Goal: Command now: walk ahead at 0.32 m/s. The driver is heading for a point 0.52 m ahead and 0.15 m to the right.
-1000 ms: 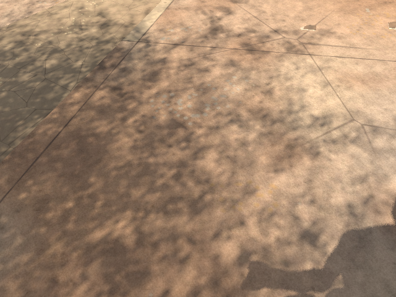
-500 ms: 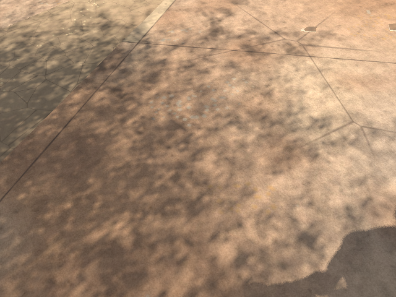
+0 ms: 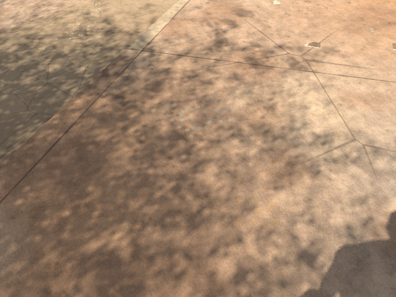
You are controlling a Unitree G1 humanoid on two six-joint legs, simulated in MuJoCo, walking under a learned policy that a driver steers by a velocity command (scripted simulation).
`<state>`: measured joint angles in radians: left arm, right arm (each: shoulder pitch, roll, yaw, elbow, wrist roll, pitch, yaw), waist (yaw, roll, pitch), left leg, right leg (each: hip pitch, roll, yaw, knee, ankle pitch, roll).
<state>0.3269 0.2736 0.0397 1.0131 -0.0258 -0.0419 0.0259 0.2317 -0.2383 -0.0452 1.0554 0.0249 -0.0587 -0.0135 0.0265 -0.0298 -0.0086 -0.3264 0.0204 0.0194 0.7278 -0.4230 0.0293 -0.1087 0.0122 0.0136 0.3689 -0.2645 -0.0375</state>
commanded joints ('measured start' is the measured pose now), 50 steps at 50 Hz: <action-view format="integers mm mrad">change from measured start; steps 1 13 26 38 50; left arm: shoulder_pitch -76 -115 -314 -159 -78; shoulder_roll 177 54 60 116 101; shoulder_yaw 36 19 21 48 28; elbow -65 -118 -305 -282 -208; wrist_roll -16 -8 -3 27 22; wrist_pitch -6 -34 -27 -48 2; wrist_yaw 0 -44 -108 -49 -7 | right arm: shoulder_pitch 8 163 183 61 -60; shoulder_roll -58 -88 -192 -134 -165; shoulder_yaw -14 -1 -20 -23 -25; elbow -22 -10 -63 -261 -318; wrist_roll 1 -43 -29 -41 -57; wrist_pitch -35 -64 -8 -54 -69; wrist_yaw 13 11 -32 -9 17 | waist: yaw -59 -59 0 -73 -43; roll -69 120 144 31 -39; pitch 75 97 44 10 -75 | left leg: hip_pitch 120 338 479 -204 6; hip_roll -17 199 254 95 8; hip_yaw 58 -100 177 -62 -56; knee -221 -594 -326 356 -319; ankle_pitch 182 384 1268 161 594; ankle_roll -5 84 62 -79 15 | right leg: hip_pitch -167 -669 -411 -188 13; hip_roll -194 -86 31 -141 -122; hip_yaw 181 102 -151 187 197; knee -171 691 270 -138 148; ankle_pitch -191 161 145 704 572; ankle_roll -144 -17 -102 -263 -109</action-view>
